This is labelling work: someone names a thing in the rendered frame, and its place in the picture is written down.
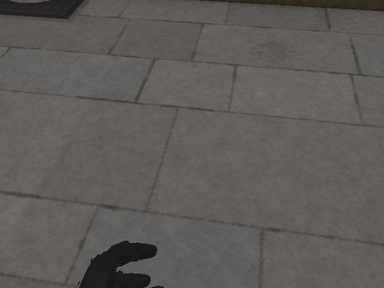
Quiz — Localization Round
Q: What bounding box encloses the robot left hand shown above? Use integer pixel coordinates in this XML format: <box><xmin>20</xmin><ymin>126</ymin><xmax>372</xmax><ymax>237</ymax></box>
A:
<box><xmin>78</xmin><ymin>241</ymin><xmax>164</xmax><ymax>288</ymax></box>

